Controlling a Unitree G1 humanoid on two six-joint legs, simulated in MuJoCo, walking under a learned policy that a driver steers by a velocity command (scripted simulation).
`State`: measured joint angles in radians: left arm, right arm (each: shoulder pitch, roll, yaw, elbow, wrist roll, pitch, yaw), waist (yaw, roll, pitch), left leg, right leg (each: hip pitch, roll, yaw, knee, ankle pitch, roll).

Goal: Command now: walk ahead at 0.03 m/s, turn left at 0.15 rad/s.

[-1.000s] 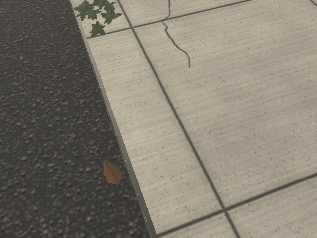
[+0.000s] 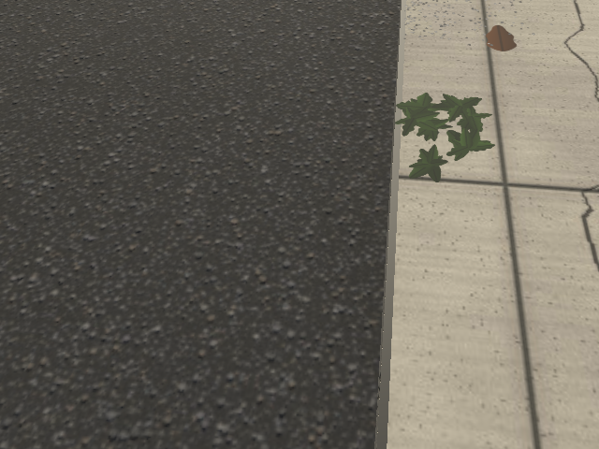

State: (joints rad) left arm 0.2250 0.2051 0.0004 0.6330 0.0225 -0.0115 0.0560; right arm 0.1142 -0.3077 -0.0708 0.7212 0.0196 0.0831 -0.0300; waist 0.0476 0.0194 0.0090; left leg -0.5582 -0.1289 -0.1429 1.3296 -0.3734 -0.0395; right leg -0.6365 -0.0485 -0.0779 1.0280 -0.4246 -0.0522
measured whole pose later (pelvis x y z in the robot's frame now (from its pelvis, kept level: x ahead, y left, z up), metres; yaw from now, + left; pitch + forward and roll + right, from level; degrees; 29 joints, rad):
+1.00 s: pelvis +0.00 +0.03 -0.04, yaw +1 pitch +1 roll +0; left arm 0.22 0.15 0.02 0.90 -0.02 -0.06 0.06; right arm 0.39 -0.18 -0.07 0.91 0.02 0.02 -0.01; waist 0.04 0.01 -0.05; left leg -0.42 -0.05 -0.05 1.01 -0.53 0.02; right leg -0.56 -0.06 -0.01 1.28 -0.76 -0.06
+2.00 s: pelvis +0.55 +0.14 -0.05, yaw +1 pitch +2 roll -2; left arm 0.38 0.21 0.06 1.02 -0.03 -0.10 0.01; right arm 0.06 -0.21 -0.07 0.77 0.01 -0.08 -0.01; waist 0.09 0.04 0.01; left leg -0.70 0.12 -0.05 0.65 0.08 -0.01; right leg -0.05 0.06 0.00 0.30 -0.29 -0.04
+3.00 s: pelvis +1.09 +0.09 -0.05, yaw -28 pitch +2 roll +0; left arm 0.36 0.26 0.09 0.83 0.01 -0.04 -0.01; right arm 0.09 -0.25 -0.03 0.71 -0.05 -0.04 0.03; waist 0.05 0.05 0.04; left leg -0.67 0.13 -0.03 0.82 -0.11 -0.06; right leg -0.14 0.13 0.12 0.35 -0.22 -0.09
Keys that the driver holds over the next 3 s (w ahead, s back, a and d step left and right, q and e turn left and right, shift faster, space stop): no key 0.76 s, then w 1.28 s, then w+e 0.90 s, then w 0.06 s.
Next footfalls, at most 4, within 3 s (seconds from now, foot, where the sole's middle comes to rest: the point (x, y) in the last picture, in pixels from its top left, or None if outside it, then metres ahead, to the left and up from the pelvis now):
0.32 left None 0.01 0.14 -0.83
0.62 right None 0.02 -0.11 -0.71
1.16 left None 0.08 0.20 -0.83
1.60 right None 0.50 0.04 -0.83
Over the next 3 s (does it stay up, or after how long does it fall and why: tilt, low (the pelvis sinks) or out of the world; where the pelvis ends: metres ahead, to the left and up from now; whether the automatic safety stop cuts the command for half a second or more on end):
stays up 1.09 0.09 -0.05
